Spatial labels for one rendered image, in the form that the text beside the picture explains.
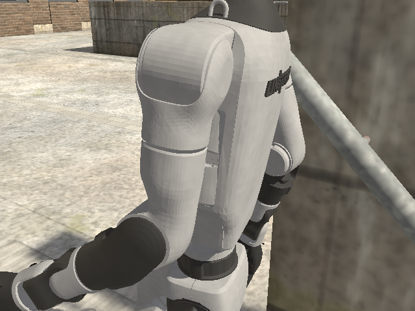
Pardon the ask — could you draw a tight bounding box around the robot right upper arm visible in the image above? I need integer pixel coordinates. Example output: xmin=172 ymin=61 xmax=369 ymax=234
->
xmin=265 ymin=74 xmax=305 ymax=176

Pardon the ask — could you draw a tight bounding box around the right robot thigh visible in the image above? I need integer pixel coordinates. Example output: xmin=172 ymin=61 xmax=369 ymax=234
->
xmin=136 ymin=263 xmax=172 ymax=311

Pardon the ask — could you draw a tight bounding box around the left robot forearm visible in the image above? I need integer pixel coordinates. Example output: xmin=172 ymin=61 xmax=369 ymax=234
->
xmin=12 ymin=217 xmax=167 ymax=311

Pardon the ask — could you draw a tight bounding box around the right robot hand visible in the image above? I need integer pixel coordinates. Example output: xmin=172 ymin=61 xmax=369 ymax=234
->
xmin=237 ymin=239 xmax=264 ymax=287

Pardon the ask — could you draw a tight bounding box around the left robot hand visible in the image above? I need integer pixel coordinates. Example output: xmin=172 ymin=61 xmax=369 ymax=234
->
xmin=0 ymin=261 xmax=43 ymax=311

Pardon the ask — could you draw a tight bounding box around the humanoid robot head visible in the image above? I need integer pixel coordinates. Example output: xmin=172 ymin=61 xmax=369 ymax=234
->
xmin=190 ymin=0 xmax=286 ymax=32

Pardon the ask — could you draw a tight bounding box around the robot left upper arm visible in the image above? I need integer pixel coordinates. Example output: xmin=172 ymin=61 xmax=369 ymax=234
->
xmin=117 ymin=22 xmax=234 ymax=270

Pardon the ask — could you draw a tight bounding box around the right robot forearm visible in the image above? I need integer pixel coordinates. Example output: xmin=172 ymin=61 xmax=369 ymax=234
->
xmin=239 ymin=165 xmax=300 ymax=247

